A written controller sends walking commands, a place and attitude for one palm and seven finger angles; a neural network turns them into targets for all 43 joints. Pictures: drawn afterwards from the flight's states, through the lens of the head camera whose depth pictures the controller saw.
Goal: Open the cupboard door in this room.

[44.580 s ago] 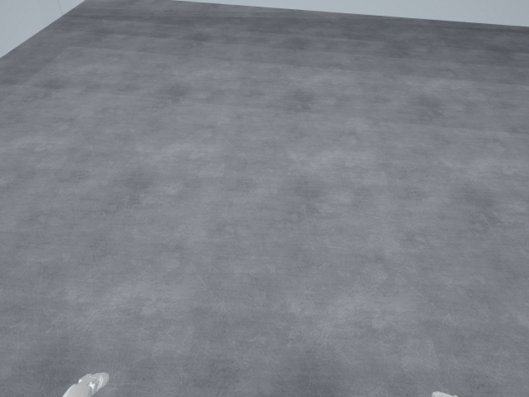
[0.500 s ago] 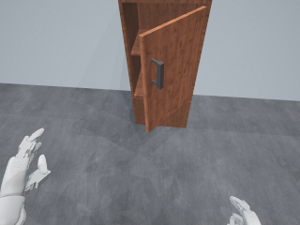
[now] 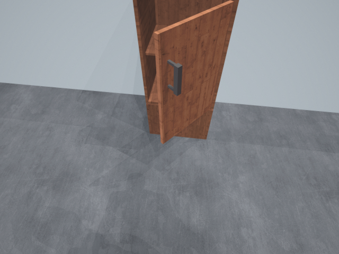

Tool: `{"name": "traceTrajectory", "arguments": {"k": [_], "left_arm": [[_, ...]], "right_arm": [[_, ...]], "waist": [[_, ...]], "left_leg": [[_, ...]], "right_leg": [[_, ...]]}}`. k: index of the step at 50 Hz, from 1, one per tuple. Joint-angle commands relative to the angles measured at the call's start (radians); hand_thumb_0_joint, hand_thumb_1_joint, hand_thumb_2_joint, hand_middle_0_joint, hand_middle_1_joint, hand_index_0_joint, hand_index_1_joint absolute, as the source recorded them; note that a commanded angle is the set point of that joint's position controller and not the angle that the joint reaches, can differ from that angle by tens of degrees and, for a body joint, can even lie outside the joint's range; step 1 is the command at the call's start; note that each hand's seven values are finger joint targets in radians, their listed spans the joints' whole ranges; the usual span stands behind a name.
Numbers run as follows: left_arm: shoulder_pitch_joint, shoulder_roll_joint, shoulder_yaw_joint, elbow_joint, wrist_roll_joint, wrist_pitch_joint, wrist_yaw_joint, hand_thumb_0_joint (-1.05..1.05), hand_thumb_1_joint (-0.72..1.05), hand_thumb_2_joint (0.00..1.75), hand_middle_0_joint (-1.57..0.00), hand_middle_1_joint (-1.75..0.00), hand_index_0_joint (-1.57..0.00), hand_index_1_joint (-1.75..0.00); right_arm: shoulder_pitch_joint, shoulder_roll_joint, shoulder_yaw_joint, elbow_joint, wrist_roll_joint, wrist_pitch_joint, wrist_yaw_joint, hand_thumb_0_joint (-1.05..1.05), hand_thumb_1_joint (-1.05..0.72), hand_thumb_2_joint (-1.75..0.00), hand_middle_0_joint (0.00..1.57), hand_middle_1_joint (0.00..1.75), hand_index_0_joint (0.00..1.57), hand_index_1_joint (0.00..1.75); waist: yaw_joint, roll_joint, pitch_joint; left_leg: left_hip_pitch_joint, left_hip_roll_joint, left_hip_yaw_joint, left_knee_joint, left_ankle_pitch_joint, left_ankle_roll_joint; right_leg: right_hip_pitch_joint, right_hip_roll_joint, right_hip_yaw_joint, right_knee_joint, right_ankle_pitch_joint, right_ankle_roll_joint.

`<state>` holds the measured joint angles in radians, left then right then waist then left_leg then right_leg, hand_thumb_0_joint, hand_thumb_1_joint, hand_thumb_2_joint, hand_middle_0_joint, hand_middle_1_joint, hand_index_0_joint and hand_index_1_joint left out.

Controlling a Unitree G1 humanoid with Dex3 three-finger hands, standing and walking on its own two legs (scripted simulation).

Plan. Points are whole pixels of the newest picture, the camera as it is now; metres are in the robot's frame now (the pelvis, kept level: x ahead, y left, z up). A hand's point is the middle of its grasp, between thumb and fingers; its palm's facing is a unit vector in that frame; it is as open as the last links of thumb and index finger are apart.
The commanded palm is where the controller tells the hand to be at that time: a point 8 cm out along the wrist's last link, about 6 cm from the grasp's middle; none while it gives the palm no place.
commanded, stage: let the arm hang, fingers relaxed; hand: left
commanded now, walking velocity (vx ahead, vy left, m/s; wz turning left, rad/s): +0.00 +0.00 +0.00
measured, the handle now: (173, 77) +0.69 +0.03 +0.00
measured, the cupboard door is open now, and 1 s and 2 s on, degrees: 50 50 50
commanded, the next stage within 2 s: look to check the result in 0.52 s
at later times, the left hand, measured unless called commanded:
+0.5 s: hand out of the picture +0.12 +0.22 -0.15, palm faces -0.04 -0.95 -0.31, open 7.4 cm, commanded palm none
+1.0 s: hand out of the picture +0.11 +0.23 -0.15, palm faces -0.03 -0.94 -0.35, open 7.4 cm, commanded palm none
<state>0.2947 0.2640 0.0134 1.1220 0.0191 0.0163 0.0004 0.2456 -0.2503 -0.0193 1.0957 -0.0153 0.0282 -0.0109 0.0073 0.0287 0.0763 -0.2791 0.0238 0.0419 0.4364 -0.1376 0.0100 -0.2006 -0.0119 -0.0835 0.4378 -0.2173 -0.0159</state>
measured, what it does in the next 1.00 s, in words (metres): shifts its weight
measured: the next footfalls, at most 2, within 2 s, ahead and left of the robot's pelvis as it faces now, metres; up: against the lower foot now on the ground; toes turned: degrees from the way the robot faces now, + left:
none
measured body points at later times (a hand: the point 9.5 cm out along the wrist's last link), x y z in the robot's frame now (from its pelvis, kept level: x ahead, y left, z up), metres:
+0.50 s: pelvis +0.02 +0.00 +0.01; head +0.04 -0.02 +0.46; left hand +0.12 +0.27 -0.13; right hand +0.08 -0.29 -0.14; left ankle +0.06 +0.11 -0.74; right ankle +0.01 -0.11 -0.74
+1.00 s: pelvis +0.05 -0.01 +0.01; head +0.07 -0.03 +0.46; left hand +0.11 +0.28 -0.12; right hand +0.12 -0.30 -0.14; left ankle +0.06 +0.11 -0.74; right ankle +0.01 -0.11 -0.74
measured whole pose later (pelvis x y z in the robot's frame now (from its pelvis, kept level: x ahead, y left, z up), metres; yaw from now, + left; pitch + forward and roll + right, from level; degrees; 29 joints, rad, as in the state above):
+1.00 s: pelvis +0.05 -0.01 +0.01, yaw -1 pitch -1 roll +0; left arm 0.12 0.31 0.01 1.15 0.01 -0.02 0.01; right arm 0.10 -0.32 -0.01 1.13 -0.01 0.00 -0.01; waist 0.00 0.03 0.06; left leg -0.14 0.03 0.05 0.30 -0.14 -0.01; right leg -0.07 0.00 -0.07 0.30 -0.22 -0.02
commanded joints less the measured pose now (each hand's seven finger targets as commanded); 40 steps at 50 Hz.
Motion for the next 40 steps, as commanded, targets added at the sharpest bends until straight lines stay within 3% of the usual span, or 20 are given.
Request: {"name": "traceTrajectory", "arguments": {"k": [1, 8, 16, 30, 40], "left_arm": [[-0.056, 0.174, 0.030, -0.044, -0.005, -0.034, 0.014, 0.00, 0.90, 0.90, -0.20, -0.30, -0.20, -0.30], [-0.110, 0.193, 0.033, -0.032, -0.006, -0.033, 0.017, 0.00, 0.90, 0.90, -0.20, -0.30, -0.20, -0.30], [-0.152, 0.213, 0.037, -0.039, -0.005, -0.045, 0.017, 0.00, 0.90, 0.90, -0.20, -0.30, -0.20, -0.30], [-0.211, 0.231, 0.036, -0.040, -0.007, -0.053, 0.016, 0.00, 0.90, 0.90, -0.20, -0.30, -0.20, -0.30], [-0.208, 0.242, 0.035, -0.029, -0.009, -0.055, 0.018, 0.00, 0.90, 0.90, -0.20, -0.30, -0.20, -0.30]], "right_arm": [[-0.006, -0.161, -0.030, -0.034, -0.001, -0.025, -0.006, 0.00, -0.90, -0.90, 0.20, 0.30, 0.20, 0.30], [-0.035, -0.171, -0.027, -0.007, -0.005, -0.028, -0.003, 0.00, -0.90, -0.90, 0.20, 0.30, 0.20, 0.30], [-0.093, -0.197, -0.025, -0.008, -0.004, -0.044, -0.002, 0.00, -0.90, -0.90, 0.20, 0.30, 0.20, 0.30], [-0.144, -0.228, -0.019, -0.013, -0.004, -0.050, -0.003, 0.00, -0.90, -0.90, 0.20, 0.30, 0.20, 0.30], [-0.152, -0.243, -0.017, -0.013, -0.001, -0.048, -0.006, 0.00, -0.90, -0.90, 0.20, 0.30, 0.20, 0.30]], "waist": [[-0.018, -0.057, -0.036], [-0.017, -0.045, -0.013], [-0.006, -0.024, -0.077], [-0.014, 0.000, -0.110], [-0.017, -0.029, -0.127]], "left_leg": [[0.103, 0.079, -0.103, -0.077, -0.103, 0.025], [0.096, 0.087, -0.112, -0.112, -0.087, 0.024], [0.127, 0.102, -0.116, -0.135, 0.051, 0.024], [0.179, 0.106, -0.100, -0.151, 0.134, 0.010], [0.220, 0.112, -0.096, -0.150, 0.175, 0.010]], "right_leg": [[-0.094, -0.117, 0.140, -0.176, -0.161, -0.063], [-0.071, -0.113, 0.133, -0.166, -0.140, -0.057], [0.019, -0.116, 0.129, -0.143, 0.032, -0.042], [0.077, -0.128, 0.130, -0.174, 0.145, -0.034], [0.094, -0.129, 0.127, -0.184, 0.205, -0.032]]}}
